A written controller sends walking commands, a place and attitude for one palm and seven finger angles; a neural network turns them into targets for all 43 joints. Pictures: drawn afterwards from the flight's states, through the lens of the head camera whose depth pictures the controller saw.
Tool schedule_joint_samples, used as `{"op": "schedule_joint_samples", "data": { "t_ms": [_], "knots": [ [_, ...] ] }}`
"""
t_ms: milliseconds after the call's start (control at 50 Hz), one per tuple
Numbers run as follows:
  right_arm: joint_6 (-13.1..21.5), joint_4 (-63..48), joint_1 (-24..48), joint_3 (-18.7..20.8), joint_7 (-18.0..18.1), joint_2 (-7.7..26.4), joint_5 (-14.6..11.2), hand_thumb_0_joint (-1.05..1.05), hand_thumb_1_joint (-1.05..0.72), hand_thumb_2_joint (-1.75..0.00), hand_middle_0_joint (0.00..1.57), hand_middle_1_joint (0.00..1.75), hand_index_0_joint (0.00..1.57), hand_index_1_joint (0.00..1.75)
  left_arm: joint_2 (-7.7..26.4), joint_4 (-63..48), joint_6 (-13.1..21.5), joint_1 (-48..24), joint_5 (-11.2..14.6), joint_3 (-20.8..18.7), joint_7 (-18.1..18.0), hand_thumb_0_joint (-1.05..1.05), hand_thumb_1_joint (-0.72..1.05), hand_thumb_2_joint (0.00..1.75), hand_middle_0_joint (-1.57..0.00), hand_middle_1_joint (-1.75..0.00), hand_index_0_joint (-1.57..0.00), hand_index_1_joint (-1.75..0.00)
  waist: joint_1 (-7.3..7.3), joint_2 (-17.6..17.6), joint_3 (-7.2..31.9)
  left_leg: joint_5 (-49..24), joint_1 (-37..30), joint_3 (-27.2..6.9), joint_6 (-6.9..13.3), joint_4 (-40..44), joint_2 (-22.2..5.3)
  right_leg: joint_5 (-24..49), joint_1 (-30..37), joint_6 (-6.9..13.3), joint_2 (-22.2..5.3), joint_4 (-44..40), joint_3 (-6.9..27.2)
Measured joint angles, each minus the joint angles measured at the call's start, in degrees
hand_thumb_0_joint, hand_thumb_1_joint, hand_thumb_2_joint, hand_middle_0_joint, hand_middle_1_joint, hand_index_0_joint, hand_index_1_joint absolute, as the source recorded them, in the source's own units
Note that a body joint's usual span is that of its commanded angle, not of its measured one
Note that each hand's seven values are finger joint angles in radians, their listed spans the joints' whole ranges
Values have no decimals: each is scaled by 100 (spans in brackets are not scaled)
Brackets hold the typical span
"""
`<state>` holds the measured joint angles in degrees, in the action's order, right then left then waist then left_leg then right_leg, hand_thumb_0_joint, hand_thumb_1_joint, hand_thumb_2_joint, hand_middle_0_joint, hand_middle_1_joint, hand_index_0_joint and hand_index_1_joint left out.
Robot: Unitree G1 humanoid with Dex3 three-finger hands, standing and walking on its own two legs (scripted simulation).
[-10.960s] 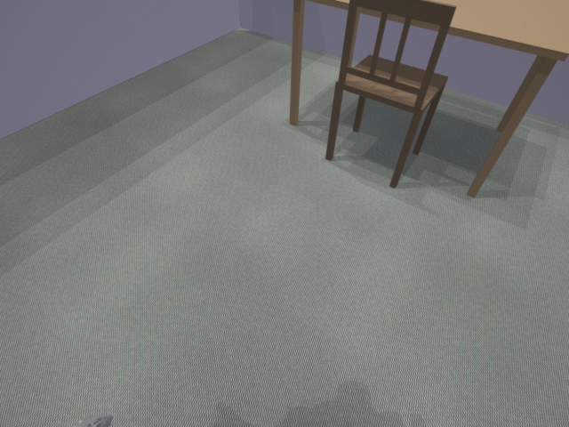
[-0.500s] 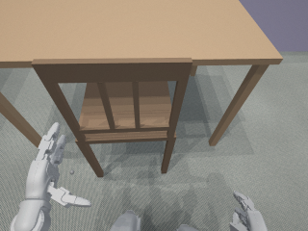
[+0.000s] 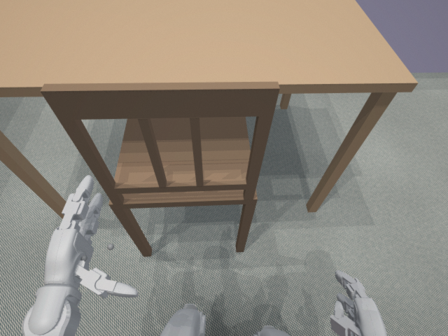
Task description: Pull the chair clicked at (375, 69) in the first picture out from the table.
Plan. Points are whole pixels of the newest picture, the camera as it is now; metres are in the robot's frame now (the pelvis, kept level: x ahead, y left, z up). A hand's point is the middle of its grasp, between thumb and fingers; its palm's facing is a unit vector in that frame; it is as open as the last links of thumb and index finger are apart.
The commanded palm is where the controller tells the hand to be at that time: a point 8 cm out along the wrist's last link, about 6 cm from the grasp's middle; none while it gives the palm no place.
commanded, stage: aim the fingers beside a spindle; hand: left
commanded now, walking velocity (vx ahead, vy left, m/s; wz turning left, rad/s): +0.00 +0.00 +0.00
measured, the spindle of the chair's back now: (154, 155) +0.48 +0.19 -0.02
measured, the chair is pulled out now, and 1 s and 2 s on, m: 0.00 0.00 0.00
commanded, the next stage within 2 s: push the fingers through the gap in 1.82 s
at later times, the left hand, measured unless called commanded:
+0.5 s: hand (135, 227) +0.29 +0.18 +0.02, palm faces +0.07 -1.00 -0.02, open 16.9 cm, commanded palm +0.27 +0.22 +0.02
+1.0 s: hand (158, 215) +0.33 +0.15 +0.00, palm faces +0.07 -1.00 -0.02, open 16.9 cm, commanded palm +0.31 +0.20 +0.00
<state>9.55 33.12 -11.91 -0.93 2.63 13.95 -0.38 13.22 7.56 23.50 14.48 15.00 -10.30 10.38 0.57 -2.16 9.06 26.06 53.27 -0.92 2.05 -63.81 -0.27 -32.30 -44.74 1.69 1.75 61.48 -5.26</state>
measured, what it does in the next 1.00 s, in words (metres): stands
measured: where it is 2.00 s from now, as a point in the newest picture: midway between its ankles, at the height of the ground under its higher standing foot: outside the picture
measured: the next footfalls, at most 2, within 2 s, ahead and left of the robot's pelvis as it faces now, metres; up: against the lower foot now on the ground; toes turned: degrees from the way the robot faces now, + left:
none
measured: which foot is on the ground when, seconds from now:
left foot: down 0.00-1.00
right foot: down 0.00-1.00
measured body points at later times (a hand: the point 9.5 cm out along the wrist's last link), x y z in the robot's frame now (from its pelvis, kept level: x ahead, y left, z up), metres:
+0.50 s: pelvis -0.01 +0.00 -0.01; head +0.07 +0.01 +0.43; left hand +0.28 +0.23 +0.02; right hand +0.15 -0.25 -0.11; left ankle +0.05 +0.09 -0.66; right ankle -0.02 -0.11 -0.66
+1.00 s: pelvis -0.01 +0.00 -0.03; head +0.08 +0.01 +0.41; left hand +0.32 +0.20 +0.00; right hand +0.14 -0.25 -0.13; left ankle +0.05 +0.09 -0.66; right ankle -0.02 -0.11 -0.66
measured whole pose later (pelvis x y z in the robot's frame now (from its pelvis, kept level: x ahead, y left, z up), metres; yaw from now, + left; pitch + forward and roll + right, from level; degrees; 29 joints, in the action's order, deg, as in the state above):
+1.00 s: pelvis -0.01 +0.00 -0.03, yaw -1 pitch +20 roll -3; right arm 2.2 34.0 -11.5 -0.6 0.5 13.7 1.0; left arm 9.9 23.1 26.1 -5.5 8.0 -5.3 -0.4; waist 2.0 -1.7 10.3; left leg 27.8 63.2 0.0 2.0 -70.7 -0.8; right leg -34.7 -55.5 2.0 1.9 69.8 -4.5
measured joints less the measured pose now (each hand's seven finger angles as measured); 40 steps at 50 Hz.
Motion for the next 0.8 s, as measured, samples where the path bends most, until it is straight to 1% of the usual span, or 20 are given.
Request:
{"op": "schedule_joint_samples", "data": {
  "t_ms": [120,400,540,660,800],
  "knots": [
    [-36,36,5,24,-12,19,14,1,-90,-90,21,30,20,30,-36,142,10,-302,-71,66,-112,-2,-50,30,-6,-8,-6,-8,28,11,-14,28,150,2,-5,-120,-6,-41,-157,9,2,139,-2],
    [-255,57,-58,19,-89,-4,57,1,-90,-90,21,30,20,30,-102,543,52,-789,-245,164,-420,-2,-50,30,-6,-8,-6,-8,99,16,44,62,409,63,7,-271,-31,-80,-454,3,10,336,56],
    [-350,65,-49,36,-122,-1,75,1,-90,-90,21,30,20,30,-178,701,91,-1068,-370,329,-604,-2,-50,30,-6,-8,-6,-8,109,6,56,84,537,75,15,-361,-23,-113,-586,-6,-3,442,64],
    [-464,30,-29,38,-168,-15,101,1,-90,-90,21,30,20,30,-286,839,119,-1251,-526,488,-818,-2,-50,30,-6,-8,-6,-8,112,8,93,104,622,112,23,-417,-22,-141,-694,-12,-12,532,97],
    [-599,15,6,40,-208,-38,121,1,-90,-90,21,30,20,30,-297,1080,174,-1500,-599,458,-967,-2,-50,30,-6,-8,-7,-8,123,21,110,144,760,111,10,-538,-38,-189,-837,6,0,666,96]
  ]
}}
